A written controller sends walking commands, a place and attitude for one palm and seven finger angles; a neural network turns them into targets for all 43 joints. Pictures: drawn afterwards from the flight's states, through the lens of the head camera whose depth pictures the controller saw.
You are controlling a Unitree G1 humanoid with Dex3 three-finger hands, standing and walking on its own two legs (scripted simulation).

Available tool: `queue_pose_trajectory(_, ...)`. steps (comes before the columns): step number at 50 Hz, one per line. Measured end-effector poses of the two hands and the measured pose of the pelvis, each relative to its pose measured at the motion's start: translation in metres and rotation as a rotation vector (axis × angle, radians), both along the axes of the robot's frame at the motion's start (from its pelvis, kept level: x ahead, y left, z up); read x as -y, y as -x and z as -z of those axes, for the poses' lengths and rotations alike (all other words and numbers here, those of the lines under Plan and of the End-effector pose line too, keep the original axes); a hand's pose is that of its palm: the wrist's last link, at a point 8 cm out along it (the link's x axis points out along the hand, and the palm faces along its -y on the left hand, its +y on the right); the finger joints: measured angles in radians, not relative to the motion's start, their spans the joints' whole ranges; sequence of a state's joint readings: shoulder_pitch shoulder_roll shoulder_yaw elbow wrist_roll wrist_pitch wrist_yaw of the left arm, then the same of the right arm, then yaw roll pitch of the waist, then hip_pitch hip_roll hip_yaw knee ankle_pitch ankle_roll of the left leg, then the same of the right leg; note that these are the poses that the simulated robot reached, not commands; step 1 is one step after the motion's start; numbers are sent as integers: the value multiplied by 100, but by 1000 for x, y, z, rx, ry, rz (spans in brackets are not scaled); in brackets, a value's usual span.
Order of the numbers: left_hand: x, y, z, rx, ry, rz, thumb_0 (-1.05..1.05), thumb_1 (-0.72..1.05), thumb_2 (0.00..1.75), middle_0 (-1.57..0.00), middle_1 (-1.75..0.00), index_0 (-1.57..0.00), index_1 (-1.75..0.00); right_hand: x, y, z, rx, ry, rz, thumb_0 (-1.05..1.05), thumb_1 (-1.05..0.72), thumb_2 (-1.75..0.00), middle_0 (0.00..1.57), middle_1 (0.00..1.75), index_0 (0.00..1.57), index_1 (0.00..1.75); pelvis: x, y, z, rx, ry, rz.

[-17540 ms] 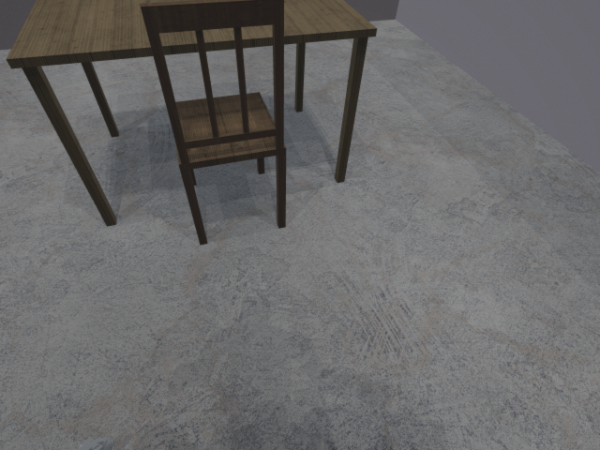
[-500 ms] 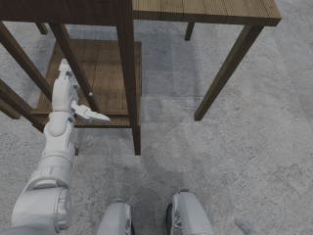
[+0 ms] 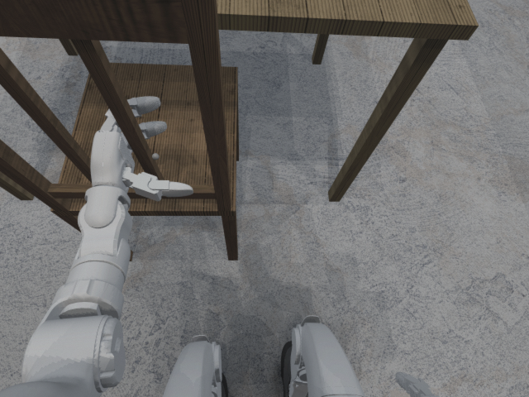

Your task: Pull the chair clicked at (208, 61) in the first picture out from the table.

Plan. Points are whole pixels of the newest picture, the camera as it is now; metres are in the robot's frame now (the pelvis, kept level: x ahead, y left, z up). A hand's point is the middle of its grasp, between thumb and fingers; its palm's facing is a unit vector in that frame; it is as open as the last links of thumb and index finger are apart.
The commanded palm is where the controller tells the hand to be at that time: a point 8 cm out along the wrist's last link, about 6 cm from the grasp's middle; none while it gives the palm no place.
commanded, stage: hook a spindle and tug to test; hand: left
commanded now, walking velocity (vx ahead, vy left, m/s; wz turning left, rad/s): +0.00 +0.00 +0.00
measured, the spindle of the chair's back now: (59, 134) +0.49 +0.28 +0.04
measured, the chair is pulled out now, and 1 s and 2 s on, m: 0.00 0.03 0.14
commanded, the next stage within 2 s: step backward, pulling the chair out in 1.02 s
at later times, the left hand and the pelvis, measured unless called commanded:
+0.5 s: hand (154, 155) +0.46 +0.15 +0.02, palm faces -0.02 -1.00 -0.03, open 4.8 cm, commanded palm +0.42 +0.19 +0.03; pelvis +0.00 +0.00 +0.00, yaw +0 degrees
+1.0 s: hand (155, 177) +0.42 +0.14 +0.03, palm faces -0.03 -1.00 -0.03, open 5.0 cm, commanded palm +0.39 +0.19 +0.03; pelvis +0.02 +0.00 +0.01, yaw +0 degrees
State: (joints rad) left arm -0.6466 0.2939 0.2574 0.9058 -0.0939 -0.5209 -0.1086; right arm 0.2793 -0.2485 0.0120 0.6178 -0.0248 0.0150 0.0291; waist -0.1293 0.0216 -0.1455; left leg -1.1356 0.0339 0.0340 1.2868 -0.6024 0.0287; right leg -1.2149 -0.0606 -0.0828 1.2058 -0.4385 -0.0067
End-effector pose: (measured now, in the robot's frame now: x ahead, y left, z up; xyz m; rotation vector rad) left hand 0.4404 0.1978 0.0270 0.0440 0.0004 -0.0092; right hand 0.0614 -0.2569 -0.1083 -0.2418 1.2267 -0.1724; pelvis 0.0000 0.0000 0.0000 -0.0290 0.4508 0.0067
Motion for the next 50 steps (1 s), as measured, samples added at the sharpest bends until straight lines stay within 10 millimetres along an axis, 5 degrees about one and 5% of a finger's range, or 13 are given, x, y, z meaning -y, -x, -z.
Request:
queue_pose_trajectory(10,-1,-3,0,0,0,6,-1,10,55,-46,-134,-46,-134,4,-4,-1,5,14,-6,1,-91,-90,20,30,20,30,2,-1,0,-2,1,-4)
queue_pose_trajectory(24,-2,-2,0,-4,9,9,1,76,84,-50,-145,-48,-144,1,-7,-3,18,8,0,1,-91,-90,20,30,20,30,-1,-2,-1,-2,2,1)
queue_pose_trajectory(36,2,12,0,-8,12,10,1,80,82,-48,-145,-44,-145,-6,-17,-9,36,-16,9,1,-91,-90,20,30,20,30,-4,-12,-7,4,1,11)
queue_pose_trajectory(50,2,35,-1,-14,13,24,2,80,83,-48,-145,-43,-145,-8,-52,-14,118,-24,-19,1,-91,-90,20,30,20,30,-4,-20,-11,15,0,8)
